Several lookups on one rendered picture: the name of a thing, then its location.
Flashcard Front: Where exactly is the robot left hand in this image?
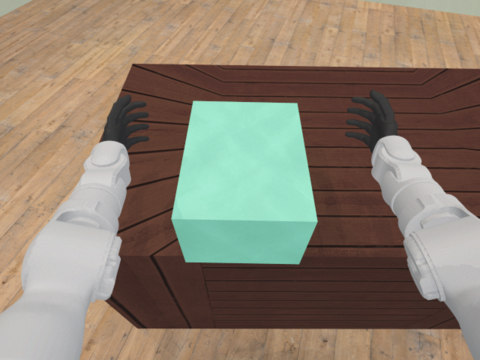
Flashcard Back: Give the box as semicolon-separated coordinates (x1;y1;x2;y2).
102;94;149;150

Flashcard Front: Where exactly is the right robot forearm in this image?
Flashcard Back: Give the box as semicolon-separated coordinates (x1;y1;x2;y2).
371;136;480;238

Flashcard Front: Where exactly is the pedestal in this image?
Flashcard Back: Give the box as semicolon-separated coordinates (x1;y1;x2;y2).
99;64;480;329

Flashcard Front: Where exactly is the robot right upper arm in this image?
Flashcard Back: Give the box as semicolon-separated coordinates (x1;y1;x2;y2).
403;216;480;360

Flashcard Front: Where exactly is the robot left upper arm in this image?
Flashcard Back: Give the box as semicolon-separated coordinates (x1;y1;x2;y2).
0;220;122;360

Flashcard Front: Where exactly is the left robot forearm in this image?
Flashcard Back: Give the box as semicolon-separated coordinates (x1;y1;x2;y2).
21;141;131;292

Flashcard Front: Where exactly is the robot right hand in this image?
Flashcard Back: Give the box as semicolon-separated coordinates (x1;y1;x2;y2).
345;90;398;154

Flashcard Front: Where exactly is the carton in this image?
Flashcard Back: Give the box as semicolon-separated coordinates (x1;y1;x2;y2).
171;101;318;264

